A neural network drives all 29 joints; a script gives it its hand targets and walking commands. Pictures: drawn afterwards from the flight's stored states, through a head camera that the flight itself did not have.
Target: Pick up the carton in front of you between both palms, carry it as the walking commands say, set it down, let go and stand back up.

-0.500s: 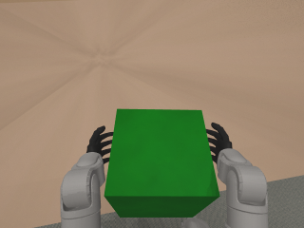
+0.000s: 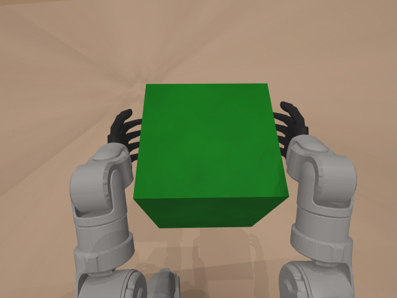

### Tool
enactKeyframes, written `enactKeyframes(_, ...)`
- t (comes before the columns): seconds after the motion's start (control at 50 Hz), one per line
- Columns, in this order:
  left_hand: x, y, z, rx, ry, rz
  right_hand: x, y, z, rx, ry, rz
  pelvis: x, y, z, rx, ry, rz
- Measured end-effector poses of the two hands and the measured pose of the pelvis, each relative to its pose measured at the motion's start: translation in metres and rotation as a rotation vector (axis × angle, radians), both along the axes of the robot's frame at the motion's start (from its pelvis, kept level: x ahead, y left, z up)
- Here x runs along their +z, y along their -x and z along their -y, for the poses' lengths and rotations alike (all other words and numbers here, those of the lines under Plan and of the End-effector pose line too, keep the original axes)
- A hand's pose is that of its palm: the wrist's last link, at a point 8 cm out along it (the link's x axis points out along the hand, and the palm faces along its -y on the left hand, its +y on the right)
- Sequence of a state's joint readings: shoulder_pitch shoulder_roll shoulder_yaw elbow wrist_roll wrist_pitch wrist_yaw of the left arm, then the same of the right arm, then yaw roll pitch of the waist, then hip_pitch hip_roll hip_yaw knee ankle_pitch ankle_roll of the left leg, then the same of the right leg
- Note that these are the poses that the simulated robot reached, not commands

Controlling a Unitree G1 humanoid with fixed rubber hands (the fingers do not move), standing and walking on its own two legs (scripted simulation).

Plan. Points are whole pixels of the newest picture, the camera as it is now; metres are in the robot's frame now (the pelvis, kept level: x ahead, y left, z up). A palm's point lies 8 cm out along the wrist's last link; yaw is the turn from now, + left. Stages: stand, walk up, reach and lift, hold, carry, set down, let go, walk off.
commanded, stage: carry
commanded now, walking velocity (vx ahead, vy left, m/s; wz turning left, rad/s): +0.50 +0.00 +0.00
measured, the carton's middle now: (206, 165) +0.35 +0.01 +0.07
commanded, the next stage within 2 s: none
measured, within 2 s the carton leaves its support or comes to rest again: neither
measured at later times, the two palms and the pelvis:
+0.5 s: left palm (151, 34) +0.73 +0.16 +0.14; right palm (262, 31) +0.71 -0.14 +0.15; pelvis +0.33 +0.03 +0.01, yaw -1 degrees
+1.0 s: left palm out of the picture +1.05 +0.17 +0.19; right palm out of the picture +1.06 -0.13 +0.19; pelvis +0.67 +0.01 +0.03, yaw -1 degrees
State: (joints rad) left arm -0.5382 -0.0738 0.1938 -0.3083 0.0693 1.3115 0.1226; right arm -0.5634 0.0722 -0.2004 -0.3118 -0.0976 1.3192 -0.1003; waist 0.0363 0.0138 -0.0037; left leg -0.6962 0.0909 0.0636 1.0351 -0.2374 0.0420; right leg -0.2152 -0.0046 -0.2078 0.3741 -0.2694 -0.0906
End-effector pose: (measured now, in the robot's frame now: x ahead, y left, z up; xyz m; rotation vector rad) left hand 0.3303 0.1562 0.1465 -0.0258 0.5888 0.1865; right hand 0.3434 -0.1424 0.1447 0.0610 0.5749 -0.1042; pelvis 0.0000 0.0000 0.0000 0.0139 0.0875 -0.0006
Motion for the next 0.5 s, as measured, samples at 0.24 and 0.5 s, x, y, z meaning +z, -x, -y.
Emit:
enactKeyframes(0.24, -0.015, -0.232, -0.011, -0.115, -0.003, -0.098, -0.003, -0.207, -0.011, -0.047, 0.094, -0.099, -0.022, -0.170, -0.032, -0.028, 0.002, 0.014)
enactKeyframes(0.5, -0.003, -0.401, -0.002, -0.069, 0.096, -0.038, 0.007, -0.367, -0.002, -0.137, -0.002, -0.037, 0.010, -0.328, -0.031, -0.007, 0.032, -0.033)
